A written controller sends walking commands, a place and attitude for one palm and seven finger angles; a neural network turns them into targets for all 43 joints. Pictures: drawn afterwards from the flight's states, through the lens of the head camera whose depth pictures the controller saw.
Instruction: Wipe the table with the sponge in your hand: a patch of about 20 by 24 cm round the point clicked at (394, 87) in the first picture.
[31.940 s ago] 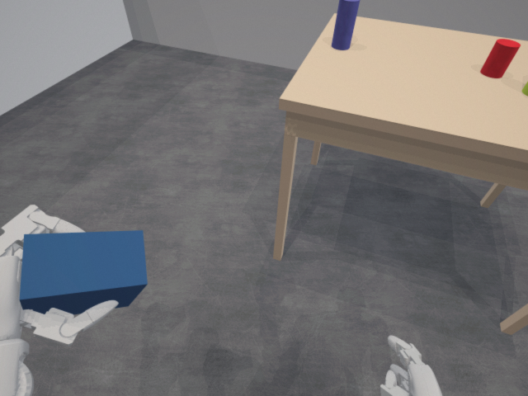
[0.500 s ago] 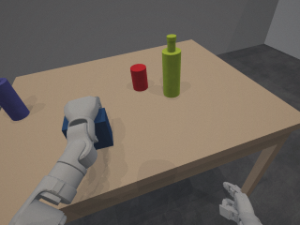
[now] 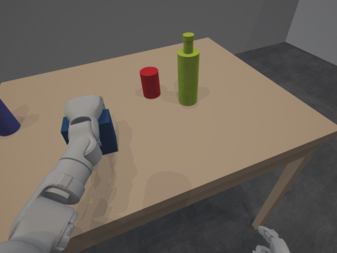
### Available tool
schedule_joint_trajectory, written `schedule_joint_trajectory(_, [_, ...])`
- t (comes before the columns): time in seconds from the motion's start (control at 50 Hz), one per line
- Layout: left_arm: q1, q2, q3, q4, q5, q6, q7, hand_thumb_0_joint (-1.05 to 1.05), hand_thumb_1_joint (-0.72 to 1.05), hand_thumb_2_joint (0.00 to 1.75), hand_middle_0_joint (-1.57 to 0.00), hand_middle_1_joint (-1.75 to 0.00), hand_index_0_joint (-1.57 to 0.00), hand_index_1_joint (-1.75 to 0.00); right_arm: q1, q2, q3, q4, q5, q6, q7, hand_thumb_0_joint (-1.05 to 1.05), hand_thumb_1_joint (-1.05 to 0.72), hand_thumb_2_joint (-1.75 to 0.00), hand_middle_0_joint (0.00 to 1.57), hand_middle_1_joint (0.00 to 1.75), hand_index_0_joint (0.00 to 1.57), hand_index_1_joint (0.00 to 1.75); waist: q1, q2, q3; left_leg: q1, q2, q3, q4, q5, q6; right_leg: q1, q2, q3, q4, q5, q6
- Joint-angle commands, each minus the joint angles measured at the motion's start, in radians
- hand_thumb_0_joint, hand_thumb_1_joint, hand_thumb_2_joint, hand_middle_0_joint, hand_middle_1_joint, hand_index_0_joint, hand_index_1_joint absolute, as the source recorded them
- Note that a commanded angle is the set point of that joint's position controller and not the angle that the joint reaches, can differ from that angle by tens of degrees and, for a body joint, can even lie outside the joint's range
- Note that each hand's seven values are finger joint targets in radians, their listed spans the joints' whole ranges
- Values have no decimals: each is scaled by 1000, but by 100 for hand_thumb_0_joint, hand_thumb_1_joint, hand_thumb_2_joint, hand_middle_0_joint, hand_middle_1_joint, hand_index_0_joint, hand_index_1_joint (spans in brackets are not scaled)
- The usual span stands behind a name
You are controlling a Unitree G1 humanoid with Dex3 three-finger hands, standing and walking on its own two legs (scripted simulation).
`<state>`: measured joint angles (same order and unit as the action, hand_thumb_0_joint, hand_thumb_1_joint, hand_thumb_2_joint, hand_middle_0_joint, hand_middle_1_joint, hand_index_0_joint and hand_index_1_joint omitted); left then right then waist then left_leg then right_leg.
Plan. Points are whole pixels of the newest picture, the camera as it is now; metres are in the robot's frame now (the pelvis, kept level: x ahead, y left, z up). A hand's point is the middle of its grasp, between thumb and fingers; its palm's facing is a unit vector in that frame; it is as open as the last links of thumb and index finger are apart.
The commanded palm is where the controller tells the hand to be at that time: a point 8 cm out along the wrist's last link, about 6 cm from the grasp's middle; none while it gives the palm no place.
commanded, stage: wipe forward along the third lane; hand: left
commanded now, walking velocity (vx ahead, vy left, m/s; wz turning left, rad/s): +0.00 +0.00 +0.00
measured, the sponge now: (93, 139) +0.39 +0.24 +0.07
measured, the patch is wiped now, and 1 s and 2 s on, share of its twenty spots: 0.85 1.00 1.00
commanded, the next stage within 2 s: wipe back along the third lane in 0.26 s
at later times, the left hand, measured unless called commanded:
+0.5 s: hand (85, 114) +0.44 +0.27 +0.12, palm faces -0.05 -0.02 -1.00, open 10.2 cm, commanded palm +0.40 +0.25 +0.16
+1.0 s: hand (91, 128) +0.39 +0.23 +0.12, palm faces +0.07 -0.06 -1.00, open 10.3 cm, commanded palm +0.35 +0.21 +0.16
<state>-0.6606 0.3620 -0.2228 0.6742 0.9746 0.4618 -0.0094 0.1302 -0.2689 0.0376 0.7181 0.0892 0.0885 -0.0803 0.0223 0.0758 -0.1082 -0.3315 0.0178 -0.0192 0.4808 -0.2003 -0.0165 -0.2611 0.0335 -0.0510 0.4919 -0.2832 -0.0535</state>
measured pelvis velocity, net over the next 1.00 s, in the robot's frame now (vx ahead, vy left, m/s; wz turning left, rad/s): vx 0.02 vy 0.03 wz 0.01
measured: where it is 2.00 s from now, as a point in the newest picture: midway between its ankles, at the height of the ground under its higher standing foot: outside the picture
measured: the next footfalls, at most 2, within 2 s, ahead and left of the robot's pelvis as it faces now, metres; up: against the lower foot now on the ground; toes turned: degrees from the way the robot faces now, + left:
none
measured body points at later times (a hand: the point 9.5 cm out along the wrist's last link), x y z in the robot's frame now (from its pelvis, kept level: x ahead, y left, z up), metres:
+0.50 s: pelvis +0.02 +0.02 +0.00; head +0.02 +0.00 +0.45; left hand +0.44 +0.26 +0.17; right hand +0.14 -0.24 -0.12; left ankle +0.03 +0.14 -0.74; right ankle -0.02 -0.08 -0.74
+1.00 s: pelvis +0.02 +0.03 +0.00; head -0.01 +0.00 +0.45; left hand +0.38 +0.23 +0.17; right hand +0.25 -0.17 -0.09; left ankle +0.03 +0.14 -0.74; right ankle -0.02 -0.08 -0.74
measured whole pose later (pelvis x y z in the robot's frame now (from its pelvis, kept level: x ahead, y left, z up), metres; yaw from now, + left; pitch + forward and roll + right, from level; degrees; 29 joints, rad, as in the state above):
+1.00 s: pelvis +0.02 +0.03 +0.00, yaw +1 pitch +2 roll +0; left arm -0.53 0.27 -0.36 0.40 0.98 0.62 0.03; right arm 0.04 -0.24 0.04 0.67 0.09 0.17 0.00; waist 0.08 0.08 -0.13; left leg -0.31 -0.02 -0.01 0.52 -0.25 0.02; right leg -0.22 -0.01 -0.04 0.49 -0.31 -0.01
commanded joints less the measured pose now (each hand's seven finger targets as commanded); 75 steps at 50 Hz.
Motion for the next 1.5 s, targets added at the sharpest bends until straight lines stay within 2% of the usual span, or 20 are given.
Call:
schedule_joint_trajectory(0.0, [-347, 218, 72, -35, 43, -22, 31, 0, 10, 130, -120, -160, -120, -160, -132, -113, -40, -146, -3, -40, 0, 0, -90, -90, 20, 30, 20, 30, 4, -118, -197, 105, -52, 31, -17, 116, 62, 27, -21, 44, -104, 239, 6])
schedule_joint_trajectory(0.12, [-401, 262, 98, 27, 42, -51, 39, 0, 10, 130, -120, -160, -120, -160, -107, -120, -42, -137, -7, -31, -1, 0, -90, -90, 20, 30, 20, 30, -13, -146, -180, 78, -49, 38, -19, 110, 66, 27, -24, 48, -110, 253, 16])
schedule_joint_trajectory(0.18, [-458, 258, 85, 59, 48, -59, 40, 0, 10, 130, -120, -160, -120, -160, -94, -120, -43, -129, -3, -31, -2, 0, -90, -90, 20, 30, 20, 30, -24, -111, -164, 82, -47, 32, -26, 104, 65, -1, -22, 41, -114, 222, 12])
schedule_joint_trajectory(0.34, [-498, 295, 118, 107, 48, -101, 33, 0, 10, 130, -120, -160, -120, -160, -33, -127, -57, -122, -12, -27, 1, 0, -90, -90, 20, 30, 20, 30, -30, -118, -268, 92, -46, 29, -11, 176, 69, 60, -22, 38, -96, 333, 9])
schedule_joint_trajectory(0.42, [-321, 194, 79, 22, 40, -108, 36, 0, 10, 130, -120, -160, -120, -160, -47, -121, -66, -153, -12, -20, 25, 0, -90, -90, 20, 30, 20, 30, 0, -69, -298, 141, -38, 30, 6, 270, 69, 66, -14, 27, -80, 415, -3])
schedule_joint_trajectory(0.44, [-300, 146, 55, -21, 28, -110, 35, 0, 10, 130, -120, -160, -120, -160, -55, -119, -70, -163, -12, -18, 30, 0, -90, -90, 20, 30, 20, 30, -3, -84, -298, 150, -37, 23, 6, 298, 69, 70, -10, 16, -76, 437, -5])
schedule_joint_trajectory(0.56, [-160, 129, 73, -149, -30, -28, 58, 0, 10, 130, -120, -160, -120, -160, -133, -124, -65, -187, 0, -6, 49, 0, -90, -90, 20, 30, 20, 30, 22, -136, -223, 142, -34, 16, -7, 291, 71, 64, -3, 0, -80, 413, 0])
schedule_joint_trajectory(0.58, [-187, 81, 25, -183, -36, -8, 57, 0, 10, 130, -120, -160, -120, -160, -154, -119, -61, -191, 5, -5, 51, 0, -90, -90, 20, 30, 20, 30, 14, -123, -212, 152, -33, 17, -11, 278, 69, 44, -3, -3, -82, 386, 2])
schedule_joint_trajectory(0.6, [-187, 92, 34, -183, -33, 15, 60, 0, 10, 130, -120, -160, -120, -160, -159, -117, -60, -185, 6, -3, 53, 0, -90, -90, 20, 30, 20, 30, 16, -120, -206, 156, -31, 11, -15, 263, 67, 31, 1, -6, -83, 349, 0])
schedule_joint_trajectory(0.64, [-214, 37, -17, -225, -32, 50, 57, 0, 10, 130, -120, -160, -120, -160, -186, -112, -56, -190, 10, -2, 57, 0, -90, -90, 20, 30, 20, 30, 11, -92, -198, 174, -29, -3, -19, 273, 61, 12, 4, -17, -74, 322, -9])
schedule_joint_trajectory(0.7, [-174, 18, -34, -247, -24, 96, 54, 0, 10, 130, -120, -160, -120, -160, -210, -107, -52, -194, 7, 3, 64, 0, -90, -90, 20, 30, 20, 30, 25, -79, -222, 198, -27, -7, -11, 285, 57, 14, 8, -18, -66, 312, -15])
schedule_joint_trajectory(0.78, [-162, -44, -91, -296, -19, 129, 38, 0, 10, 130, -120, -160, -120, -160, -246, -97, -44, -208, 7, 15, 76, 0, -90, -90, 20, 30, 20, 30, 21, -110, -235, 214, -20, -21, 1, 310, 51, 11, 9, -27, -45, 321, -18])
schedule_joint_trajectory(0.84, [-175, -48, -93, -349, -15, 135, 33, 0, 10, 130, -120, -160, -120, -160, -266, -94, -41, -221, 5, 21, 80, 0, -90, -90, 20, 30, 20, 30, 22, -133, -249, 218, -21, -23, 4, 312, 49, 30, 6, -31, -33, 324, -21])
schedule_joint_trajectory(1.0, [-122, -37, -98, -389, -12, 174, 29, 0, 10, 130, -120, -160, -120, -160, -315, -83, -23, -226, 8, 36, 81, 0, -90, -90, 20, 30, 20, 30, 43, -93, -171, 184, -28, -14, -18, 214, 46, 20, 6, -23, -47, 232, -25])
schedule_joint_trajectory(1.06, [-76, -19, -80, -409, -20, 177, 27, 0, 10, 130, -120, -160, -120, -160, -324, -84, -21, -238, 7, 31, 78, 0, -90, -90, 20, 30, 20, 30, 54, -116, -181, 176, -34, -7, -17, 199, 50, 49, 4, -15, -49, 233, -22])
schedule_joint_trajectory(1.18, [-81, 5, -77, -414, -14, 181, 13, 0, 10, 130, -120, -160, -120, -160, -336, -83, -13, -234, 10, 24, 66, 0, -90, -90, 20, 30, 20, 30, 46, -129, -156, 161, -39, 8, -20, 139, 52, 40, -4, 7, -67, 193, -12])
schedule_joint_trajectory(1.34, [-8, 30, -57, -472, -32, 151, -10, 0, 10, 130, -120, -160, -120, -160, -342, -81, -13, -243, 10, 5, 54, 0, -90, -90, 20, 30, 20, 30, 44, -158, -144, 157, -47, 32, -13, 129, 59, 72, -17, 38, -92, 232, 5])
schedule_joint_trajectory(1.4, [63, 77, -16, -494, -37, 148, -16, 0, 10, 130, -120, -160, -120, -160, -352, -84, -9, -245, 4, -1, 51, 0, -90, -90, 20, 30, 20, 30, 61, -158, -133, 151, -54, 42, -2, 144, 62, 92, -22, 60, -92, 289, 12])
schedule_joint_trajectory(1.44, [76, 59, -27, -527, -42, 145, -24, 0, 10, 130, -120, -160, -120, -160, -353, -82, -12, -250, 6, -4, 53, 0, -90, -90, 20, 30, 20, 30, 54, -160, -129, 151, -52, 44, -3, 159, 61, 102, -23, 58, -88, 317, 13])
schedule_joint_trajectory(1.48, [152, 89, 1, -552, -43, 145, -26, 0, 10, 130, -120, -160, -120, -160, -368, -82, -10, -256, 5, -6, 53, 0, -90, -90, 20, 30, 20, 30, 69, -158, -121, 152, -55, 47, 7, 170, 61, 107, -24, 72, -86, 344, 17])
